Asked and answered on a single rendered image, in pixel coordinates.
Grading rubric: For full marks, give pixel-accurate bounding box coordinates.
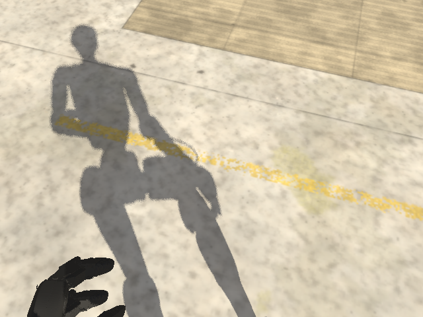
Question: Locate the left robot hand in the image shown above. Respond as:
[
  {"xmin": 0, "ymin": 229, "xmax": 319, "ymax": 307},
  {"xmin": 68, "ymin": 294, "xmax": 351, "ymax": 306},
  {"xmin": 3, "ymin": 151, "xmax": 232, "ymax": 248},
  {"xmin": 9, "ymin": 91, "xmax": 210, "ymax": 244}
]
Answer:
[{"xmin": 27, "ymin": 256, "xmax": 126, "ymax": 317}]

